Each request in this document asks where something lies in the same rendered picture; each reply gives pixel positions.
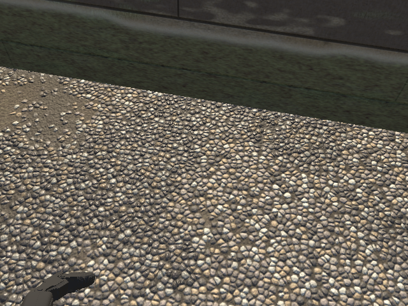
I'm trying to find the robot left hand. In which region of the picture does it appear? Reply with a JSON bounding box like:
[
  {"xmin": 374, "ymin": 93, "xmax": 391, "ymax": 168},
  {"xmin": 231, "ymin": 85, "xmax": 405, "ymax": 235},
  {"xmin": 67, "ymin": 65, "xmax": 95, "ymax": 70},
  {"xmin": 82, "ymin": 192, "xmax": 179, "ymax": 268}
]
[{"xmin": 21, "ymin": 272, "xmax": 95, "ymax": 306}]

